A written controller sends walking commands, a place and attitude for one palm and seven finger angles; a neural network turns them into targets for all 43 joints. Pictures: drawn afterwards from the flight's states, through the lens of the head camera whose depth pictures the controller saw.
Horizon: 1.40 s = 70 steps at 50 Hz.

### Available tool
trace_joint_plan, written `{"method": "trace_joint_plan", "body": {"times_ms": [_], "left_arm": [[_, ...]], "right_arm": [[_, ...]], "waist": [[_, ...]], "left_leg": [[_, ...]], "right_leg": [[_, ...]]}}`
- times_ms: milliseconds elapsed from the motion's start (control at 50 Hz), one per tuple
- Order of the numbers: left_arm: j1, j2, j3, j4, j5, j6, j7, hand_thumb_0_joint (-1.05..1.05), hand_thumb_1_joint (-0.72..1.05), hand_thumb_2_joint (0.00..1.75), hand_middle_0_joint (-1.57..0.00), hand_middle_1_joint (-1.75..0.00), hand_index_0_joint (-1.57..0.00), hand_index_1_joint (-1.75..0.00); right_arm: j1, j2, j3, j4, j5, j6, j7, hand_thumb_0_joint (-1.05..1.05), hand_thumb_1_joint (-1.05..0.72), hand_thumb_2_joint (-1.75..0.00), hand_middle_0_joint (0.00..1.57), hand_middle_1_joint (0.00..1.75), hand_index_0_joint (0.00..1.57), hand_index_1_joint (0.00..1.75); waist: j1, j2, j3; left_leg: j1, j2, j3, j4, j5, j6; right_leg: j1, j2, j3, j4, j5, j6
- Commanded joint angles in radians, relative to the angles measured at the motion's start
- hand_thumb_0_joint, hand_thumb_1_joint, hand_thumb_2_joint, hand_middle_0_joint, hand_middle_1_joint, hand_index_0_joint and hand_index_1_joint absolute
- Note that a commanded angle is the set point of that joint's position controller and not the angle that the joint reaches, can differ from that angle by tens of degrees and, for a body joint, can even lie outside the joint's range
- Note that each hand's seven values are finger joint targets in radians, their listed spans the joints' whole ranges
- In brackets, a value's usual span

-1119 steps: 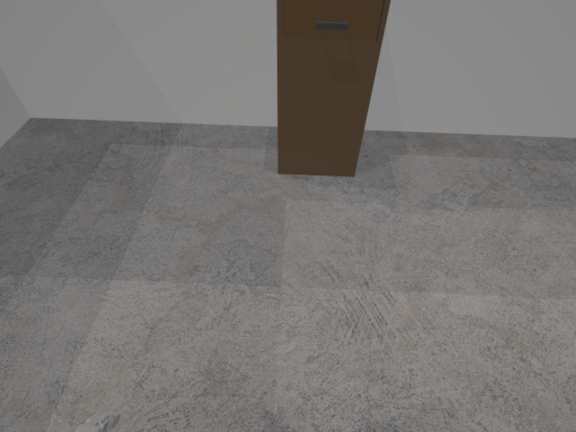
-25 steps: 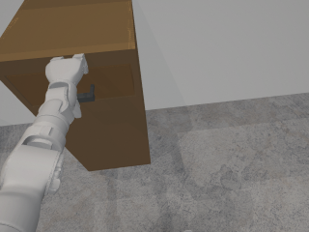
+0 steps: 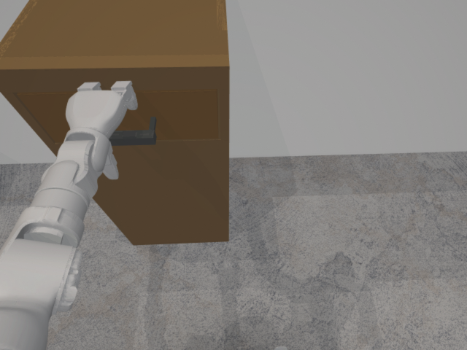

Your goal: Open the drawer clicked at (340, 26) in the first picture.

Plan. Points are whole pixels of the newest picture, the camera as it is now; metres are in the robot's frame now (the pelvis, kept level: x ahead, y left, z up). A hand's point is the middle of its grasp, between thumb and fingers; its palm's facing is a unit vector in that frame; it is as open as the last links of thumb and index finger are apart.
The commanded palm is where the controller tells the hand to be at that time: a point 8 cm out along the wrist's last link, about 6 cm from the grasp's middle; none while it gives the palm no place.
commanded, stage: re-aim the fingers above the handle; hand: left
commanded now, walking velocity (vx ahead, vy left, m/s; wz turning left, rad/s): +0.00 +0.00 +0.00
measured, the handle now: (126, 130) +0.53 +0.21 +0.03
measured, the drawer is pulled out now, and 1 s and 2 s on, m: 0.00 0.00 0.00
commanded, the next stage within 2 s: lower the fingers behind the handle in 1.98 s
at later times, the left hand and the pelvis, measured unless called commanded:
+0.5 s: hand (106, 140) +0.46 +0.22 +0.07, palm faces -0.03 -0.02 -1.00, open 13.8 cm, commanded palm +0.45 +0.22 +0.14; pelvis +0.01 -0.01 +0.01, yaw +0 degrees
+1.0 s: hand (117, 135) +0.47 +0.20 +0.08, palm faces +0.00 -0.04 -1.00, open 13.8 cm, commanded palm +0.42 +0.21 +0.14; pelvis +0.01 -0.01 +0.01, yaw -1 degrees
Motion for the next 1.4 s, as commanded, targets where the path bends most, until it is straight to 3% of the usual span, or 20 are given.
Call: {"method": "trace_joint_plan", "body": {"times_ms": [0,40,120,180,260,340,440,520,620,760,800,860,940,1000,1060,1100,1140,1220,1300,1380], "left_arm": [[-0.487,0.320,0.152,-0.180,-0.012,0.083,0.041,0.00,-0.50,0.30,-0.30,-1.20,-0.30,-1.20],[-0.449,0.276,0.118,-0.191,-0.007,0.094,0.027,0.00,-0.50,0.30,-0.30,-1.20,-0.30,-1.20],[-0.387,0.308,0.149,-0.197,-0.011,0.083,-0.004,0.00,-0.50,0.30,-0.30,-1.20,-0.30,-1.20],[-0.334,0.267,0.122,-0.190,-0.008,0.070,-0.028,0.00,-0.50,0.30,-0.30,-1.20,-0.30,-1.20],[-0.341,0.172,0.046,-0.246,-0.014,0.043,-0.052,0.00,-0.50,0.30,-0.30,-1.20,-0.30,-1.20],[-0.363,0.200,0.069,-0.271,-0.032,0.017,-0.062,0.00,-0.50,0.30,-0.30,-1.20,-0.30,-1.20],[-0.428,0.251,0.106,-0.323,-0.016,-0.013,-0.025,0.00,-0.50,0.30,-0.30,-1.20,-0.30,-1.20],[-0.446,0.267,0.116,-0.278,-0.006,0.014,0.013,0.00,-0.50,0.30,-0.30,-1.20,-0.30,-1.20],[-0.395,0.246,0.106,-0.247,-0.010,0.066,0.003,0.00,-0.50,0.30,-0.30,-1.20,-0.30,-1.20],[-0.305,0.184,0.055,-0.252,-0.039,0.068,-0.091,0.00,-0.50,0.30,-0.30,-1.20,-0.30,-1.20],[-0.330,0.250,0.102,-0.288,-0.035,0.033,-0.093,0.00,-0.50,0.30,-0.30,-1.20,-0.30,-1.20],[-0.398,0.228,0.084,-0.316,-0.020,-0.008,-0.064,0.00,-0.50,0.30,-0.30,-1.20,-0.30,-1.20],[-0.272,0.297,0.191,-0.373,-0.012,-0.023,0.003,0.00,-0.50,0.30,-0.30,-1.20,-0.30,-1.20],[-0.118,0.249,0.192,-0.396,-0.022,0.029,0.032,0.00,-0.50,0.30,-0.30,-1.20,-0.30,-1.20],[-0.030,0.202,0.146,-0.407,-0.029,0.111,0.026,0.00,-0.50,0.30,-0.30,-1.20,-0.30,-1.20],[-0.081,0.153,0.078,-0.436,-0.033,0.148,0.002,0.00,-0.50,0.30,-0.30,-1.20,-0.30,-1.20],[-0.151,0.119,0.022,-0.454,-0.041,0.162,-0.027,0.00,-0.50,0.30,-0.30,-1.20,-0.30,-1.20],[-0.303,0.133,-0.005,-0.546,-0.054,0.105,-0.072,0.00,-0.50,0.30,-0.30,-1.20,-0.30,-1.20],[-0.349,0.135,0.000,-0.541,-0.044,0.036,-0.069,0.00,-0.50,0.30,-0.30,-1.20,-0.30,-1.20],[-0.309,0.194,0.078,-0.361,-0.025,0.056,-0.024,0.00,-0.50,0.30,-0.30,-1.20,-0.30,-1.20]], "right_arm": [[0.055,-0.135,-0.029,-0.078,-0.002,0.001,0.011,0.00,-0.90,-0.90,0.20,0.30,0.20,0.30],[0.036,-0.122,-0.025,-0.104,0.002,0.008,0.012,0.00,-0.90,-0.90,0.20,0.30,0.20,0.30],[0.012,-0.120,-0.022,-0.126,0.004,0.018,0.004,0.00,-0.90,-0.90,0.20,0.30,0.20,0.30],[-0.002,-0.114,-0.019,-0.147,0.006,0.016,-0.001,0.00,-0.90,-0.90,0.20,0.30,0.20,0.30],[-0.007,-0.106,-0.024,-0.156,0.005,0.012,0.001,0.00,-0.90,-0.90,0.20,0.30,0.20,0.30],[-0.007,-0.107,-0.026,-0.152,0.006,0.013,-0.004,0.00,-0.90,-0.90,0.20,0.30,0.20,0.30],[-0.012,-0.100,-0.026,-0.140,0.000,0.009,-0.007,0.00,-0.90,-0.90,0.20,0.30,0.20,0.30],[-0.013,-0.102,-0.027,-0.125,0.001,0.006,-0.003,0.00,-0.90,-0.90,0.20,0.30,0.20,0.30],[-0.004,-0.106,-0.030,-0.129,0.000,0.010,0.008,0.00,-0.90,-0.90,0.20,0.30,0.20,0.30],[-0.018,-0.116,-0.032,-0.151,0.010,0.023,0.002,0.00,-0.90,-0.90,0.20,0.30,0.20,0.30],[-0.021,-0.119,-0.029,-0.153,0.008,0.025,-0.008,0.00,-0.90,-0.90,0.20,0.30,0.20,0.30],[-0.017,-0.105,-0.028,-0.142,0.009,0.015,-0.011,0.00,-0.90,-0.90,0.20,0.30,0.20,0.30],[-0.021,-0.090,-0.031,-0.159,-0.002,0.005,-0.001,0.00,-0.90,-0.90,0.20,0.30,0.20,0.30],[-0.047,-0.089,-0.035,-0.174,0.001,0.001,0.022,0.00,-0.90,-0.90,0.20,0.30,0.20,0.30],[-0.087,-0.099,-0.031,-0.185,0.017,0.003,0.032,0.00,-0.90,-0.90,0.20,0.30,0.20,0.30],[-0.114,-0.108,-0.026,-0.192,0.026,0.007,0.026,0.00,-0.90,-0.90,0.20,0.30,0.20,0.30],[-0.125,-0.108,-0.025,-0.187,0.032,0.006,0.013,0.00,-0.90,-0.90,0.20,0.30,0.20,0.30],[-0.133,-0.098,-0.020,-0.180,0.022,-0.008,-0.023,0.00,-0.90,-0.90,0.20,0.30,0.20,0.30],[-0.119,-0.083,-0.015,-0.166,0.012,-0.018,-0.033,0.00,-0.90,-0.90,0.20,0.30,0.20,0.30],[-0.122,-0.081,0.001,-0.146,0.013,-0.016,-0.027,0.00,-0.90,-0.90,0.20,0.30,0.20,0.30]], "waist": [[0.009,0.053,-0.412],[0.018,0.034,-0.416],[0.028,-0.007,-0.400],[0.031,-0.060,-0.371],[0.014,-0.027,-0.356],[0.009,-0.053,-0.334],[0.017,0.028,-0.370],[0.008,0.041,-0.360],[0.029,0.049,-0.445],[0.025,-0.059,-0.368],[0.028,-0.058,-0.360],[0.015,0.004,-0.316],[0.082,0.050,-0.439],[0.109,0.036,-0.462],[0.103,-0.045,-0.357],[0.066,-0.077,-0.325],[0.041,-0.080,-0.269],[0.014,-0.018,-0.297],[0.024,0.040,-0.326],[0.052,-0.008,-0.262]], "left_leg": [[0.298,-0.021,-0.004,-0.065,0.534,0.005],[0.288,-0.027,0.001,-0.075,0.525,0.013],[0.287,-0.024,0.011,-0.087,0.509,0.020],[0.269,-0.027,0.016,-0.100,0.459,0.025],[0.323,-0.023,0.015,-0.093,0.471,0.025],[0.314,-0.032,0.011,-0.094,0.417,0.029],[0.319,-0.041,0.008,-0.079,0.448,0.023],[0.298,-0.041,0.010,-0.078,0.433,0.018],[0.325,-0.034,0.015,-0.073,0.546,0.013],[0.294,-0.035,0.028,-0.101,0.466,0.030],[0.284,-0.037,0.023,-0.106,0.438,0.032],[0.292,-0.035,0.015,-0.107,0.406,0.028],[0.328,-0.036,0.016,-0.091,0.532,0.018],[0.327,-0.030,0.022,-0.093,0.619,0.011],[0.292,-0.026,0.036,-0.126,0.527,0.017],[0.303,-0.027,0.034,-0.140,0.464,0.023],[0.323,-0.030,0.028,-0.154,0.391,0.030],[0.392,-0.041,0.015,-0.150,0.352,0.037],[0.428,-0.043,0.000,-0.135,0.399,0.021],[0.327,-0.047,0.010,-0.144,0.338,0.013]], "right_leg": [[0.194,0.061,-0.029,-0.043,0.372,-0.052],[0.227,0.059,-0.027,-0.042,0.386,-0.048],[0.263,0.053,-0.019,-0.051,0.398,-0.043],[0.273,0.051,-0.020,-0.062,0.378,-0.040],[0.227,0.051,-0.018,-0.072,0.360,-0.040],[0.234,0.048,-0.012,-0.081,0.343,-0.040],[0.239,0.047,-0.007,-0.061,0.361,-0.047],[0.227,0.048,-0.008,-0.057,0.352,-0.048],[0.277,0.049,-0.015,-0.041,0.431,-0.048],[0.306,0.048,-0.007,-0.082,0.421,-0.039],[0.312,0.047,-0.002,-0.084,0.397,-0.042],[0.240,0.049,-0.005,-0.079,0.339,-0.047],[0.313,0.053,-0.007,-0.043,0.413,-0.054],[0.354,0.053,-0.011,-0.039,0.465,-0.053],[0.351,0.054,-0.019,-0.064,0.435,-0.047],[0.336,0.053,-0.018,-0.089,0.388,-0.044],[0.298,0.052,-0.019,-0.113,0.326,-0.042],[0.281,0.042,-0.007,-0.128,0.287,-0.041],[0.260,0.043,-0.012,-0.109,0.290,-0.050],[0.257,0.039,-0.016,-0.099,0.264,-0.052]]}}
